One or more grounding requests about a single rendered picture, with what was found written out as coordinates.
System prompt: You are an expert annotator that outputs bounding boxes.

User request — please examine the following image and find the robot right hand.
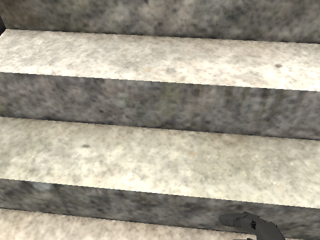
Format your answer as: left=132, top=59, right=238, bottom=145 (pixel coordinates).
left=218, top=211, right=285, bottom=240

